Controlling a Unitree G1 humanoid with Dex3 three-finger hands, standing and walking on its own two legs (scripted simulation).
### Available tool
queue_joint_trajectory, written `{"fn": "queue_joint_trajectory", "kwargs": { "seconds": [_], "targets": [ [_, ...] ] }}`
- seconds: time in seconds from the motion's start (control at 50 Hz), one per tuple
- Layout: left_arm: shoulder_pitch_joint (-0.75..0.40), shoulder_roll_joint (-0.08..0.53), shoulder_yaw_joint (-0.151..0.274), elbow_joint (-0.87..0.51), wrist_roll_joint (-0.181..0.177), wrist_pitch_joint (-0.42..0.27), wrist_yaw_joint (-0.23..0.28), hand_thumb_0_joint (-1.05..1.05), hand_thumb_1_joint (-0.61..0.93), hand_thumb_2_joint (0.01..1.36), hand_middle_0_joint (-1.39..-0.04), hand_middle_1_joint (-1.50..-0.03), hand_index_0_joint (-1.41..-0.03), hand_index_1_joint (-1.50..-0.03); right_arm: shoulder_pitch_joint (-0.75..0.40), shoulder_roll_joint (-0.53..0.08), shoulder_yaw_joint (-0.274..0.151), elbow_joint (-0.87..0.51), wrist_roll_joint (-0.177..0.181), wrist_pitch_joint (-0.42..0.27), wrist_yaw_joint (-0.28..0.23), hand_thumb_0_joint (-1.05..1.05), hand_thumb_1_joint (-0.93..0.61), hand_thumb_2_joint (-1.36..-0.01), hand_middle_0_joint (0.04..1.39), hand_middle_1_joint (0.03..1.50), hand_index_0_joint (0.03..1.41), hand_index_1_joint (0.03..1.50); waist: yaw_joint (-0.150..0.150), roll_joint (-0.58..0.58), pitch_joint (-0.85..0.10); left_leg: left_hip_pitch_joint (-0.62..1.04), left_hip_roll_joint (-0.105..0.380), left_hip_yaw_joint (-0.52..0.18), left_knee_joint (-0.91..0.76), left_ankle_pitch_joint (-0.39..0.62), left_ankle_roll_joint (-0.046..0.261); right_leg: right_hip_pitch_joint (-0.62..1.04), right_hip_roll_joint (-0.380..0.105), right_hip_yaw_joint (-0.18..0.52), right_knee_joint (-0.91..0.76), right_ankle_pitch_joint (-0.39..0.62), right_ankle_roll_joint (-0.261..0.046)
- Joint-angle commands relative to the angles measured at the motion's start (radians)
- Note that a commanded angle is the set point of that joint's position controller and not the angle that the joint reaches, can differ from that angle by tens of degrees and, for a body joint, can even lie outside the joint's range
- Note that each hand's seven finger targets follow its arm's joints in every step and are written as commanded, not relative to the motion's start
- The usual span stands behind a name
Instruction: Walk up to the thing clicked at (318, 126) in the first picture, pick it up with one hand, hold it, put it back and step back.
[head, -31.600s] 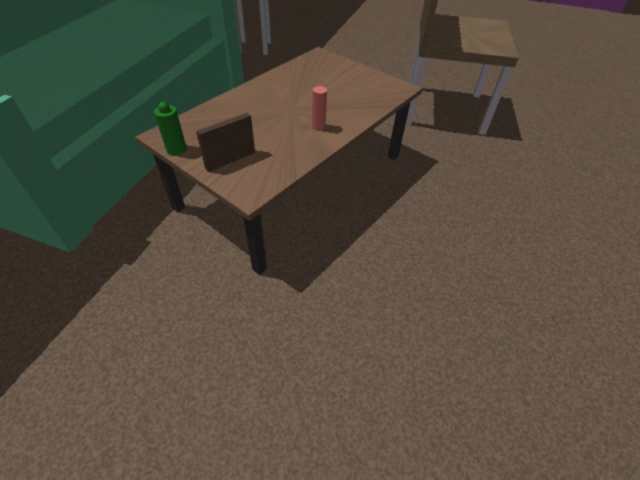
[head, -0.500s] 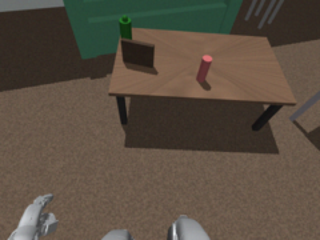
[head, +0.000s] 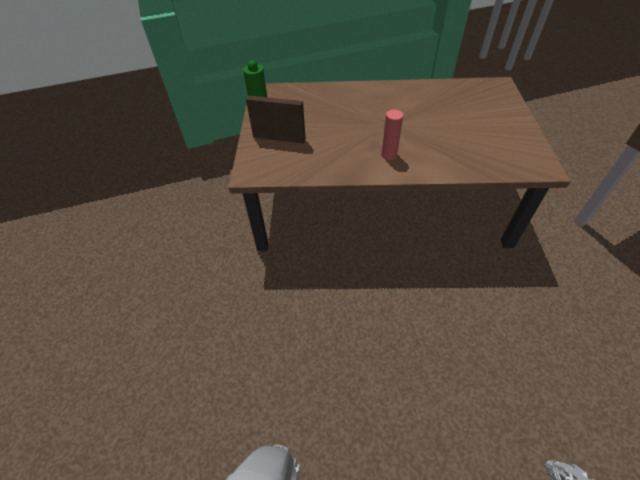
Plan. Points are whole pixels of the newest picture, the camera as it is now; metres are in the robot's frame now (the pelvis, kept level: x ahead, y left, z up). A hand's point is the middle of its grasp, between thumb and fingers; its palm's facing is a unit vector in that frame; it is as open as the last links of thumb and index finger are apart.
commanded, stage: step back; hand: right
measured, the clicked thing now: (391, 135) +1.12 -0.16 -0.31
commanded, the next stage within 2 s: stand in 1.04 s
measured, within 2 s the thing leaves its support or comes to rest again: neither
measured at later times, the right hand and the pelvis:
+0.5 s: hand out of the picture +0.06 -0.27 -0.15, palm faces -0.10 +0.93 -0.36, open 7.4 cm; pelvis -0.03 -0.01 +0.00, yaw +5 degrees
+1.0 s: hand out of the picture +0.15 -0.20 -0.14, palm faces -0.13 +0.93 -0.34, open 7.3 cm; pelvis +0.01 +0.03 +0.00, yaw +5 degrees
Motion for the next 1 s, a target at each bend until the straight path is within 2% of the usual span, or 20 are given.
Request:
{"fn": "queue_joint_trajectory", "kwargs": {
  "seconds": [0.0,0.06,0.12,0.14,0.16,0.18,0.2,0.26,0.32,0.38,0.4,0.42,0.44,0.46,0.52,0.64,0.72,0.78,0.86,0.98],
  "targets": [
    [-0.036,0.274,0.076,-0.103,0.015,-0.064,0.019,0.000,0.900,0.900,-0.200,-0.300,-0.200,-0.300,-0.020,-0.159,-0.041,-0.056,-0.006,-0.037,-0.003,0.000,-0.900,-0.900,0.200,0.300,0.200,0.300,0.029,-0.174,-0.052,-0.071,0.026,0.018,-0.105,0.006,-0.021,0.125,-0.135,0.170,-0.212,-0.014,-0.140],
    [-0.061,0.295,0.090,-0.110,0.014,-0.062,0.015,0.000,0.900,0.900,-0.200,-0.300,-0.200,-0.300,-0.009,-0.152,-0.041,-0.043,-0.016,-0.059,0.010,0.000,-0.900,-0.900,0.200,0.300,0.200,0.300,0.032,-0.238,-0.091,0.038,0.113,0.069,-0.395,-0.094,-0.024,0.158,-0.222,0.227,-0.242,-0.235,-0.188],
    [-0.053,0.265,0.062,-0.101,0.001,-0.043,0.002,0.000,0.900,0.900,-0.200,-0.300,-0.200,-0.300,0.078,-0.145,-0.058,0.028,-0.023,-0.081,0.010,0.000,-0.900,-0.900,0.200,0.300,0.200,0.300,-0.008,-0.160,-0.103,0.368,0.045,0.133,-0.763,0.088,0.007,-0.009,-0.155,0.124,-0.097,-0.130,-0.123],
    [-0.025,0.214,0.044,-0.100,0.000,-0.042,0.001,0.000,0.900,0.900,-0.200,-0.300,-0.200,-0.300,0.102,-0.174,-0.073,0.042,-0.036,-0.085,0.006,0.000,-0.900,-0.900,0.200,0.300,0.200,0.300,-0.014,-0.050,-0.125,0.494,0.104,0.006,-0.742,0.064,0.030,-0.142,-0.119,0.078,0.022,-0.106,-0.086],
    [-0.005,0.154,0.030,-0.101,-0.013,-0.042,-0.001,0.000,0.900,0.900,-0.200,-0.300,-0.200,-0.300,0.111,-0.226,-0.081,0.039,-0.047,-0.090,0.003,0.000,-0.900,-0.900,0.200,0.300,0.200,0.300,-0.014,0.147,-0.122,0.533,0.288,-0.288,-0.829,-0.129,0.095,-0.308,-0.020,-0.009,0.193,-0.193,-0.035],
    [-0.111,0.220,0.047,-0.095,-0.016,-0.046,0.002,0.000,0.900,0.900,-0.200,-0.300,-0.200,-0.300,0.065,-0.320,-0.084,0.020,-0.039,-0.091,0.006,0.000,-0.900,-0.900,0.200,0.300,0.200,0.300,-0.054,0.155,-0.038,0.287,0.431,-0.496,-0.885,-0.401,0.215,-0.304,0.000,-0.022,0.236,-0.248,-0.007],
    [-0.142,0.280,0.063,-0.086,-0.010,-0.052,-0.001,0.000,0.900,0.900,-0.200,-0.300,-0.200,-0.300,0.004,-0.319,-0.088,0.013,-0.024,-0.092,0.010,0.000,-0.900,-0.900,0.200,0.300,0.200,0.300,-0.042,0.135,0.038,0.115,0.457,-0.478,-0.922,-0.459,0.252,-0.191,-0.035,0.024,0.293,-0.230,-0.013],
    [-0.069,0.224,0.048,-0.051,-0.023,-0.068,-0.021,0.000,0.900,0.900,-0.200,-0.300,-0.200,-0.300,-0.038,-0.187,-0.047,0.010,-0.031,-0.100,0.015,0.000,-0.900,-0.900,0.200,0.300,0.200,0.300,-0.007,0.125,0.049,0.194,0.288,-0.169,-0.828,-0.164,0.155,-0.152,-0.013,-0.023,0.131,-0.098,-0.017],
    [-0.069,0.213,0.055,-0.022,-0.018,-0.072,-0.024,0.000,0.900,0.900,-0.200,-0.300,-0.200,-0.300,0.001,-0.218,-0.064,0.031,-0.031,-0.091,0.023,0.000,-0.900,-0.900,0.200,0.300,0.200,0.300,-0.037,0.160,0.022,0.152,0.267,-0.136,-0.817,-0.206,0.137,-0.021,0.033,-0.081,0.013,-0.084,-0.004],
    [0.018,0.202,0.054,0.025,-0.004,-0.088,-0.008,0.000,0.900,0.900,-0.200,-0.300,-0.200,-0.300,-0.034,-0.161,-0.046,0.015,-0.014,-0.066,0.025,0.000,-0.900,-0.900,0.200,0.300,0.200,0.300,0.019,0.100,-0.037,0.056,0.210,-0.026,-0.636,-0.200,0.085,0.208,0.058,-0.085,-0.202,0.012,-0.025],
    [0.053,0.241,0.069,0.038,0.004,-0.094,0.000,0.000,0.900,0.900,-0.200,-0.300,-0.200,-0.300,-0.011,-0.122,-0.035,0.007,-0.010,-0.065,0.022,0.000,-0.900,-0.900,0.200,0.300,0.200,0.300,0.030,-0.015,-0.050,-0.032,0.152,0.019,-0.485,-0.162,0.051,0.277,-0.028,0.090,-0.264,-0.100,-0.050],
    [0.086,0.318,0.084,0.036,0.011,-0.102,0.007,0.000,0.900,0.900,-0.200,-0.300,-0.200,-0.300,-0.031,-0.081,-0.025,-0.010,-0.010,-0.068,0.017,0.000,-0.900,-0.900,0.200,0.300,0.200,0.300,0.056,-0.180,-0.048,-0.152,0.026,0.064,-0.261,-0.136,0.022,0.256,-0.240,0.456,-0.422,-0.389,-0.128],
    [0.014,0.366,0.093,0.014,0.012,-0.106,0.005,0.000,0.900,0.900,-0.200,-0.300,-0.200,-0.300,-0.028,-0.150,-0.046,0.006,-0.020,-0.065,0.008,0.000,-0.900,-0.900,0.200,0.300,0.200,0.300,0.038,-0.123,0.026,-0.085,0.078,-0.002,-0.157,-0.128,0.014,0.057,-0.362,0.557,-0.476,-0.567,-0.199],
    [-0.052,0.354,0.092,-0.012,0.007,-0.107,0.004,0.000,0.900,0.900,-0.200,-0.300,-0.200,-0.300,0.032,-0.181,-0.057,0.029,-0.018,-0.071,0.009,0.000,-0.900,-0.900,0.200,0.300,0.200,0.300,0.005,-0.098,0.062,-0.045,0.111,-0.013,-0.151,-0.097,0.010,0.001,-0.368,0.544,-0.456,-0.537,-0.233],
    [-0.063,0.261,0.068,-0.010,-0.001,-0.124,0.007,0.000,0.900,0.900,-0.200,-0.300,-0.200,-0.300,0.048,-0.143,-0.047,0.057,-0.009,-0.085,0.019,0.000,-0.900,-0.900,0.200,0.300,0.200,0.300,-0.009,-0.058,0.002,-0.007,0.123,-0.026,-0.213,-0.002,0.014,0.097,-0.250,0.273,-0.373,-0.097,-0.173],
    [-0.098,0.253,0.046,-0.011,-0.017,-0.109,0.007,0.000,0.900,0.900,-0.200,-0.300,-0.200,-0.300,0.042,-0.104,-0.037,0.070,-0.011,-0.089,0.018,0.000,-0.900,-0.900,0.200,0.300,0.200,0.300,-0.022,-0.185,-0.072,0.197,0.102,0.146,-0.491,0.121,-0.005,0.069,-0.187,0.046,-0.192,0.438,-0.137],
    [-0.077,0.208,0.017,-0.017,-0.031,-0.087,0.007,0.000,0.900,0.900,-0.200,-0.300,-0.200,-0.300,0.055,-0.148,-0.050,0.097,-0.017,-0.091,0.003,0.000,-0.900,-0.900,0.200,0.300,0.200,0.300,-0.032,-0.058,-0.144,0.414,0.181,0.064,-0.612,0.481,0.050,-0.031,-0.100,-0.022,-0.022,0.394,-0.047],
    [-0.063,0.207,0.009,0.024,-0.041,-0.062,0.012,0.000,0.900,0.900,-0.200,-0.300,-0.200,-0.300,-0.084,-0.235,-0.055,0.072,-0.011,-0.084,0.004,0.000,-0.900,-0.900,0.200,0.300,0.200,0.300,-0.004,0.115,-0.127,0.168,0.373,-0.151,-0.726,0.181,0.188,0.096,0.004,-0.062,0.016,-0.128,-0.018],
    [-0.060,0.217,0.011,0.065,-0.036,-0.078,0.009,0.000,0.900,0.900,-0.200,-0.300,-0.200,-0.300,-0.124,-0.161,-0.022,0.092,-0.009,-0.085,0.005,0.000,-0.900,-0.900,0.200,0.300,0.200,0.300,0.004,0.120,-0.111,0.203,0.260,-0.025,-0.680,0.294,0.063,0.116,-0.037,-0.004,-0.137,0.122,-0.027],
    [-0.113,0.218,0.005,0.093,-0.034,-0.083,0.012,0.000,0.900,0.900,-0.200,-0.300,-0.200,-0.300,-0.139,-0.150,-0.018,0.135,0.000,-0.092,0.004,0.000,-0.900,-0.900,0.200,0.300,0.200,0.300,-0.012,0.059,-0.164,0.329,0.253,0.021,-0.663,0.527,0.055,0.137,-0.064,-0.003,-0.175,0.286,-0.014]
  ]
}}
